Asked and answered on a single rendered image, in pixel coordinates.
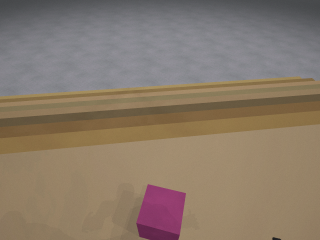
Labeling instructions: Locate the carton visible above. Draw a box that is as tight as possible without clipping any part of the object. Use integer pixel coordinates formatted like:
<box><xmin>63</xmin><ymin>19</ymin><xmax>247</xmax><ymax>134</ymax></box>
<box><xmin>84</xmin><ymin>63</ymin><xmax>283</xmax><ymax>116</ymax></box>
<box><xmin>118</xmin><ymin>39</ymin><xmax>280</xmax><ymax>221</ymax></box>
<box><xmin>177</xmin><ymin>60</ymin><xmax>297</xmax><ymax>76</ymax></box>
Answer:
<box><xmin>136</xmin><ymin>184</ymin><xmax>186</xmax><ymax>240</ymax></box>

